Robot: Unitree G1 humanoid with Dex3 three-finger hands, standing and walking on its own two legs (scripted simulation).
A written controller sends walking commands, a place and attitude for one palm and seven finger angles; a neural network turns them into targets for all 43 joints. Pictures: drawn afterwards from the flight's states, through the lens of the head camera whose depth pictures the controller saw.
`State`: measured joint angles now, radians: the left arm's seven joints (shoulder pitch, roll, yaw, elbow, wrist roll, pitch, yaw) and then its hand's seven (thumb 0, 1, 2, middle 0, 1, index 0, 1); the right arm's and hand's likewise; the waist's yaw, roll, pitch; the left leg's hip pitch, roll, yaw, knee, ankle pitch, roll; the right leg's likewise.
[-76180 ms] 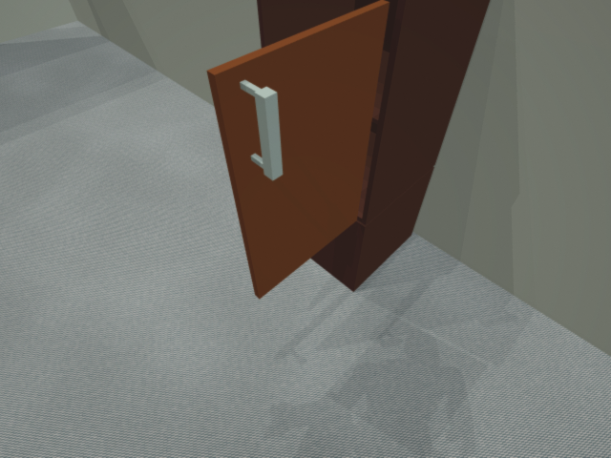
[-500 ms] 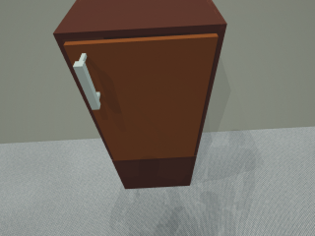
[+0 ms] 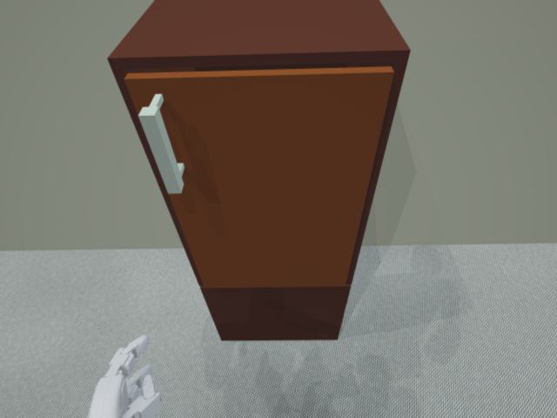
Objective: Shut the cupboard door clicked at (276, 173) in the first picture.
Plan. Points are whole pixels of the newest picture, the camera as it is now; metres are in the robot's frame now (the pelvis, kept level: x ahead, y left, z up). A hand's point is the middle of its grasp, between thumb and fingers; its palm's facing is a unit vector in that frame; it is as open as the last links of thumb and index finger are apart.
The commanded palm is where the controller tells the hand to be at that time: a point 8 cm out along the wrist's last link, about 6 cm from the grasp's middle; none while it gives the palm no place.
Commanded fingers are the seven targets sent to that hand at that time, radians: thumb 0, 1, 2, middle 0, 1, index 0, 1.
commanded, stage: raise the hand and make a fist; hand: left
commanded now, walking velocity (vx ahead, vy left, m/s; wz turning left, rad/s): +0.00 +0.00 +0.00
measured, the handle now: (167, 145) +0.47 +0.20 +0.16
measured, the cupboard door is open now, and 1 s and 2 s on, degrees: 0 0 0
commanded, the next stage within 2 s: bring the fist close to the handle in 1.78 s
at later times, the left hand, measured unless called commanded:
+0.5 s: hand (132, 392) +0.16 +0.19 +0.03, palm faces +0.01 -1.00 -0.05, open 5.1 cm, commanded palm +0.12 +0.24 +0.03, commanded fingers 0.00 0.90 0.90 -0.79 -0.94 -0.79 -0.94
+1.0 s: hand (101, 340) +0.19 +0.21 +0.10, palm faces +0.07 -0.99 -0.08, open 3.2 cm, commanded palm +0.16 +0.26 +0.11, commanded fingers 0.00 0.90 0.90 -1.25 -1.44 -1.25 -1.44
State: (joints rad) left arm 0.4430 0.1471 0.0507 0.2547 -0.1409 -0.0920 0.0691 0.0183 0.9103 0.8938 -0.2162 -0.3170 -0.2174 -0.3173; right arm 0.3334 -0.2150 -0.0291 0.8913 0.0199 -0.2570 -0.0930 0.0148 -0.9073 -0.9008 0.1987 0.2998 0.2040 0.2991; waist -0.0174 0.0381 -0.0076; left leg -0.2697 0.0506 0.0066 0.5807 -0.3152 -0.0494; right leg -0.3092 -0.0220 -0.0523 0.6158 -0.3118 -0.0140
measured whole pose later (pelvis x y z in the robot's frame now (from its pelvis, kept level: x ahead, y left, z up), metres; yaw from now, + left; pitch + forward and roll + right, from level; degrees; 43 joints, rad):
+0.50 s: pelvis -0.04 +0.02 -0.06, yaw +2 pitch +7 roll -2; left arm 0.47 0.21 0.06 -0.27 -0.22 -0.28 -0.20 0.02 0.90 0.90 -0.61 -0.75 -0.61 -0.75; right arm 0.22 -0.17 0.06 0.48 0.02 -0.23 -0.06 0.02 -0.90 -0.90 0.20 0.30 0.21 0.30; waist 0.05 0.03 -0.08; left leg -0.73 0.04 -0.06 1.10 -0.50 -0.02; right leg -0.70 -0.05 -0.10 1.04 -0.46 0.01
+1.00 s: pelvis -0.01 +0.03 -0.02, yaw +1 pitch +2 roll -1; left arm 0.43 0.25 0.16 -0.34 -0.27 -0.10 -0.16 0.02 0.90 0.90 -1.07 -1.25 -1.07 -1.25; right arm 0.28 -0.25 0.03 0.54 0.03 -0.30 -0.08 0.02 -0.90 -0.90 0.20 0.30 0.20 0.30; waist 0.04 0.04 -0.07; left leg -0.45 0.03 -0.02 0.84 -0.43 -0.01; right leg -0.45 -0.05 -0.07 0.80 -0.39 0.02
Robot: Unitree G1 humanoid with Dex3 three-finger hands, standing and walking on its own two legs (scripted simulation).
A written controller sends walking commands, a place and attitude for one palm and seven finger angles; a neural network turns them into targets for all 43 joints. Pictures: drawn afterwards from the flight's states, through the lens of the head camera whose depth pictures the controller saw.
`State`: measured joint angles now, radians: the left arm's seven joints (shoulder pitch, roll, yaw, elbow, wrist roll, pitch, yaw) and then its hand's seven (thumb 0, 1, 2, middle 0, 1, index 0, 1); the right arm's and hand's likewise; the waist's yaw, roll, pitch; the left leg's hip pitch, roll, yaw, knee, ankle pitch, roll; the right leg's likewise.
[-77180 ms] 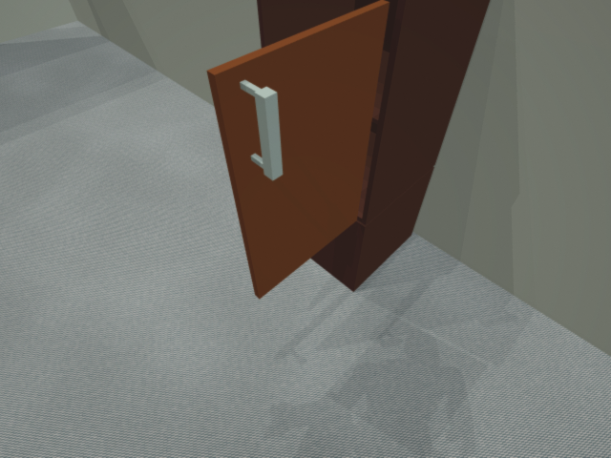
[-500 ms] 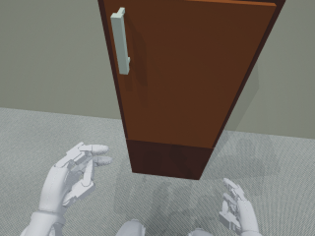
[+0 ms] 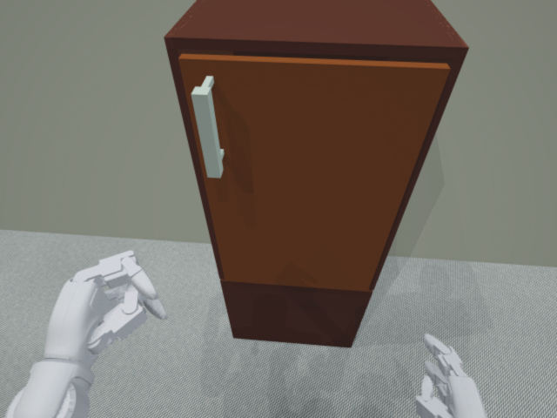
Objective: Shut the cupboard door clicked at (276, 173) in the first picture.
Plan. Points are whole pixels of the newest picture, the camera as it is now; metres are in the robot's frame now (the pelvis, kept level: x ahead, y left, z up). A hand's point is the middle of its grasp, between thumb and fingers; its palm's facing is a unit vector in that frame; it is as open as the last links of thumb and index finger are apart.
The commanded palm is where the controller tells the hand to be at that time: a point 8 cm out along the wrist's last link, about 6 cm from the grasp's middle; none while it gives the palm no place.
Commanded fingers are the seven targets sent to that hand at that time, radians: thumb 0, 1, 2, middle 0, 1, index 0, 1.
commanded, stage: raise the hand and make a fist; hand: left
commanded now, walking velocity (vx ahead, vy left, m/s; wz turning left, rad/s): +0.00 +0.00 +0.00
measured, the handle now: (212, 128) +0.49 +0.16 +0.18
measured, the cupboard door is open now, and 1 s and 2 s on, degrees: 0 0 0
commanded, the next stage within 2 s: bring the fist close to the handle in 0.78 s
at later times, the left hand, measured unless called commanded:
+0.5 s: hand (132, 249) +0.24 +0.19 +0.19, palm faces +0.05 -1.00 -0.08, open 3.1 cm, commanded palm +0.21 +0.23 +0.19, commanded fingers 0.00 0.90 0.90 -1.30 -1.50 -1.30 -1.50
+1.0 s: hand (131, 258) +0.23 +0.18 +0.18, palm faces +0.07 -1.00 -0.06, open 3.1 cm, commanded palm +0.22 +0.22 +0.19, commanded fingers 0.00 0.90 0.90 -1.30 -1.50 -1.30 -1.50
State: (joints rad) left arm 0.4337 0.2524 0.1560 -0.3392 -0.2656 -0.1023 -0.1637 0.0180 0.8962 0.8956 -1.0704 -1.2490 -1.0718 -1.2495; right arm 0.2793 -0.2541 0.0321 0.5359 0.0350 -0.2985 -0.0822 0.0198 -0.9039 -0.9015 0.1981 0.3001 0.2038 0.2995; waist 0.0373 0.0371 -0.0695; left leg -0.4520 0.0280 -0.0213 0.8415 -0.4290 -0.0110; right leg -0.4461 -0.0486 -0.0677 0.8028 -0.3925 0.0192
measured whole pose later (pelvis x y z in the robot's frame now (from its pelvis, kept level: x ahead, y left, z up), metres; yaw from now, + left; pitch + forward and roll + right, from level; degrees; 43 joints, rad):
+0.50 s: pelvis +0.01 -0.01 +0.02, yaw +0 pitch -3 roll +0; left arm 0.17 0.29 0.26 -0.28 -0.31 0.17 -0.24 0.02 0.90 0.90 -1.30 -1.50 -1.30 -1.50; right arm 0.23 -0.25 0.08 0.61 0.06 -0.26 -0.10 0.02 -0.90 -0.90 0.20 0.30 0.21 0.30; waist 0.07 0.07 -0.05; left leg -0.23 0.03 -0.02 0.61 -0.33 -0.03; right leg -0.24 -0.04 -0.07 0.61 -0.32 0.00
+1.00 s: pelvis -0.01 -0.01 +0.03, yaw +0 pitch -5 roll +0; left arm 0.14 0.27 0.23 -0.24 -0.28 0.17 -0.20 0.02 0.90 0.90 -1.30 -1.50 -1.30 -1.50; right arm 0.23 -0.24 0.08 0.63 0.06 -0.27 -0.11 0.02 -0.90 -0.90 0.20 0.30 0.21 0.30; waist 0.07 0.06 -0.01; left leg -0.20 0.03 -0.02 0.59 -0.31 -0.02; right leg -0.20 -0.04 -0.07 0.58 -0.29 0.01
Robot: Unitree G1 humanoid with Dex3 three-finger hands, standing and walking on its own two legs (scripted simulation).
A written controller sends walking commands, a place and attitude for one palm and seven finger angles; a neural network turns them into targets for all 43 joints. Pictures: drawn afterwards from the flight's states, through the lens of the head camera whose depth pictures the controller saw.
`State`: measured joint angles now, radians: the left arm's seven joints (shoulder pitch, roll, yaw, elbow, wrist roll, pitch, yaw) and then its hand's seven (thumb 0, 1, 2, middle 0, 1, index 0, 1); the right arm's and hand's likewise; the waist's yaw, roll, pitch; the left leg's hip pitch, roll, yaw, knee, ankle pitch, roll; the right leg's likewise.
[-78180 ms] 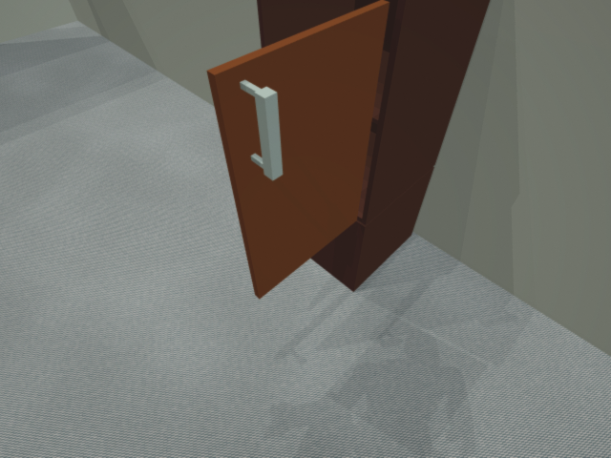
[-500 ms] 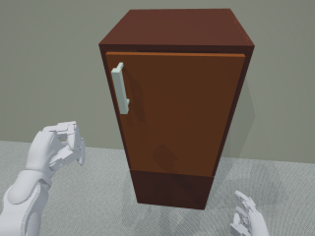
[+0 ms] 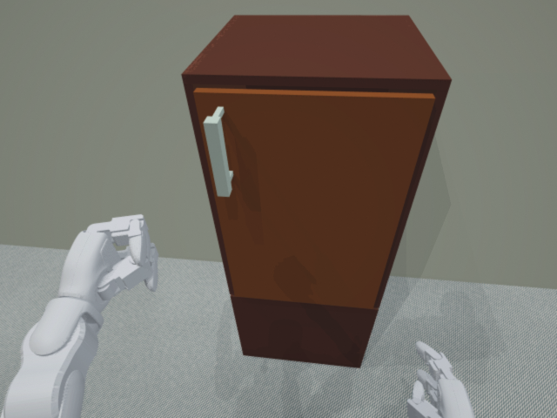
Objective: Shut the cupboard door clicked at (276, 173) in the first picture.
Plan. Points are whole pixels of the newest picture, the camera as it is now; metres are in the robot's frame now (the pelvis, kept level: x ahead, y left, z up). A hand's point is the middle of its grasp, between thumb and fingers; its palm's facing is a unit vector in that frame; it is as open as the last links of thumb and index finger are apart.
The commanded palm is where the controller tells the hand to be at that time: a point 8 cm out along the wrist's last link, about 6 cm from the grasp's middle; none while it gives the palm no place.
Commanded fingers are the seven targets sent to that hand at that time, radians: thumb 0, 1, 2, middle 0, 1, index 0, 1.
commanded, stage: bring the fist close to the handle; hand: left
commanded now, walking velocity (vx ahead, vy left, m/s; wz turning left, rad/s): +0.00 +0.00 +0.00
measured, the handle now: (222, 152) +0.49 +0.17 +0.16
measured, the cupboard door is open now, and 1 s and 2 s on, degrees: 0 0 0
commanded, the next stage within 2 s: push the door shut along its arc in 1.28 s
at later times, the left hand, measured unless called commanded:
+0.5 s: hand (185, 216) +0.33 +0.18 +0.16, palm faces +0.03 -1.00 -0.02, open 3.1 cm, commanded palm +0.31 +0.22 +0.16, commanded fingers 0.00 0.90 0.90 -1.30 -1.50 -1.30 -1.50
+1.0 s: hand (218, 183) +0.40 +0.15 +0.16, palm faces +0.02 -1.00 +0.00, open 3.1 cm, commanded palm +0.36 +0.19 +0.16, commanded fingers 0.00 0.90 0.90 -1.30 -1.50 -1.30 -1.50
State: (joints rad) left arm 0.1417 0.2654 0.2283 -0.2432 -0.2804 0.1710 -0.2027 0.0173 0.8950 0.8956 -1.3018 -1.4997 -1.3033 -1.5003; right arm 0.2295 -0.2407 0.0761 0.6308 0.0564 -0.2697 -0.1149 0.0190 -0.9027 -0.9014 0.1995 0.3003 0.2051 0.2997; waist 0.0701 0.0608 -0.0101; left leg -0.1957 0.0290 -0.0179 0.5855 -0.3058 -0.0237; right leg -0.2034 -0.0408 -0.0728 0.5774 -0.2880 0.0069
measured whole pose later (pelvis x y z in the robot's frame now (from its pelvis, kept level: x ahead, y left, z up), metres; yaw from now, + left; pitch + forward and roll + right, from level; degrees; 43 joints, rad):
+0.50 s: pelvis +0.01 +0.00 +0.00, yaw -1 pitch -3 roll +0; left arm -0.15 0.24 0.19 0.02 -0.23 0.18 -0.14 0.02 0.90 0.90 -1.30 -1.50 -1.30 -1.50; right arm 0.22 -0.25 0.06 0.64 0.05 -0.20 -0.11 0.02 -0.90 -0.90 0.20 0.30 0.20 0.30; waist 0.04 0.04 -0.01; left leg -0.21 0.03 0.01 0.56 -0.30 -0.02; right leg -0.23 -0.04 -0.05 0.56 -0.28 0.01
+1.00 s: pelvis +0.01 +0.00 +0.00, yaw -2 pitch -1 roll +0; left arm -0.46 0.23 0.19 0.37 -0.19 0.15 -0.08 0.02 0.90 0.90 -1.30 -1.50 -1.30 -1.50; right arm 0.22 -0.24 0.05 0.66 0.05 -0.11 -0.10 0.02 -0.90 -0.90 0.20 0.30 0.21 0.30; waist 0.01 0.04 -0.02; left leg -0.24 0.03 0.01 0.54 -0.29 -0.02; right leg -0.27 -0.03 -0.04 0.55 -0.27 0.00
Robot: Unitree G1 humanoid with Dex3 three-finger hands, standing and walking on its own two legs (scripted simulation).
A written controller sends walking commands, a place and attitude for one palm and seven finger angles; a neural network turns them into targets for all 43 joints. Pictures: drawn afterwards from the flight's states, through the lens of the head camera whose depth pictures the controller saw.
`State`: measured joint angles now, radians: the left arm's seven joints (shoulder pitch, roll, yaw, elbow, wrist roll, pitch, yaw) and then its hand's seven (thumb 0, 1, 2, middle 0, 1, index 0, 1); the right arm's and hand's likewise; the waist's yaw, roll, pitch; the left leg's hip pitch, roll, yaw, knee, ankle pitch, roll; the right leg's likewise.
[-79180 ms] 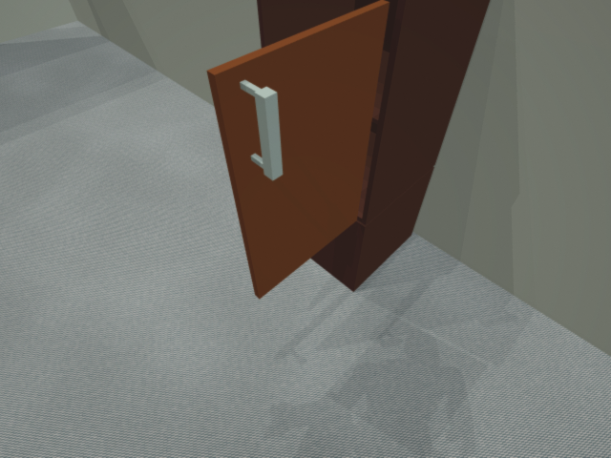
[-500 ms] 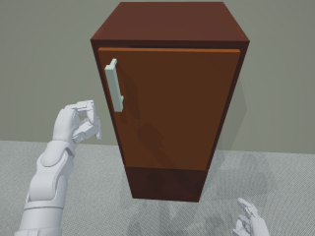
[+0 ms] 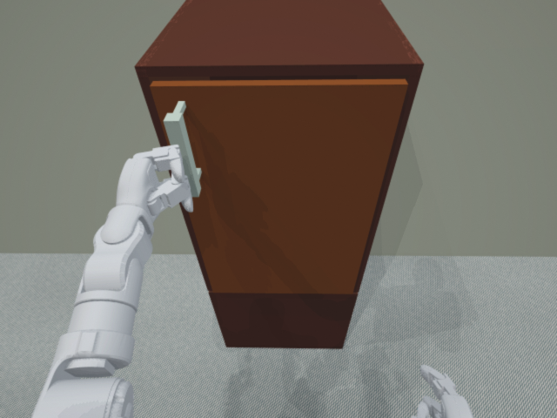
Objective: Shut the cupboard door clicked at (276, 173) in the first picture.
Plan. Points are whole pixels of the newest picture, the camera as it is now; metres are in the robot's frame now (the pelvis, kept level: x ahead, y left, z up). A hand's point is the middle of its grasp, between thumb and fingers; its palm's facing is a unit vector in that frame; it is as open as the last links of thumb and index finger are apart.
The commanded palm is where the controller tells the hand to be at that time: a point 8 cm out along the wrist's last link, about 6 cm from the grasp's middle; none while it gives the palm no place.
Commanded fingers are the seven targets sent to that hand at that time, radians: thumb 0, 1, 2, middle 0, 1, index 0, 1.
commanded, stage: bring the fist close to the handle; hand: left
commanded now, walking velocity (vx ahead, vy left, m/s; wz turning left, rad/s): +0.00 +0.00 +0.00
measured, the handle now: (187, 150) +0.48 +0.18 +0.16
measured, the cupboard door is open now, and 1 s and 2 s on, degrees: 0 0 0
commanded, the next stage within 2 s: push the door shut along its arc in 0.28 s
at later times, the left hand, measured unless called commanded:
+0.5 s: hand (189, 188) +0.37 +0.15 +0.17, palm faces +0.03 -1.00 -0.01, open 3.1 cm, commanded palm +0.36 +0.20 +0.16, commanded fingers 0.00 0.90 0.90 -1.30 -1.50 -1.30 -1.50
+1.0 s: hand (193, 174) +0.40 +0.15 +0.17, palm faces -0.10 -1.00 -0.02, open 3.2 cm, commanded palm +0.43 +0.19 +0.16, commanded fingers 0.00 0.90 0.90 -1.30 -1.50 -1.30 -1.50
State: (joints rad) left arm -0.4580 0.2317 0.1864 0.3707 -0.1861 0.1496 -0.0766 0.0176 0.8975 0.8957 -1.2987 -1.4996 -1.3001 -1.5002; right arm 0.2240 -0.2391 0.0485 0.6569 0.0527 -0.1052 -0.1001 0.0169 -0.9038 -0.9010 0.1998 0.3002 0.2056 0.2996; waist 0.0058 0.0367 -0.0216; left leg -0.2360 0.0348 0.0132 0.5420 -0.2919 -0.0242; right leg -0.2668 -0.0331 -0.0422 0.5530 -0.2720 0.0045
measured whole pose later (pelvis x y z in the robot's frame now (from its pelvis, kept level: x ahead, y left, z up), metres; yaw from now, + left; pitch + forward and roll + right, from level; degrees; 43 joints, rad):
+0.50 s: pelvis -0.01 +0.00 +0.00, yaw +0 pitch -1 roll +0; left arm -0.47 0.22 0.15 0.40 -0.18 0.12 -0.08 0.02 0.90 0.90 -1.30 -1.50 -1.30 -1.50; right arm 0.21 -0.24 0.05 0.65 0.06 -0.09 -0.10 0.02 -0.90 -0.90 0.20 0.30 0.20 0.30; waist 0.01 0.04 -0.02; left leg -0.23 0.03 0.01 0.54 -0.28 -0.02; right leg -0.26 -0.03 -0.05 0.54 -0.26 0.01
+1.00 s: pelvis -0.03 +0.00 -0.01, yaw +2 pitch +2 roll +0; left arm -0.82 0.32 0.16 0.92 -0.20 -0.09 -0.24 0.02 0.84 0.89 -1.43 -1.50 -1.39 -1.50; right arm 0.31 -0.27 0.03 0.71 0.06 -0.11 -0.09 0.02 -0.91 -0.90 0.20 0.30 0.20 0.30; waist -0.04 0.03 -0.02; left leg -0.39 0.02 -0.02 0.63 -0.28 -0.02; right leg -0.40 -0.05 -0.07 0.63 -0.26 0.01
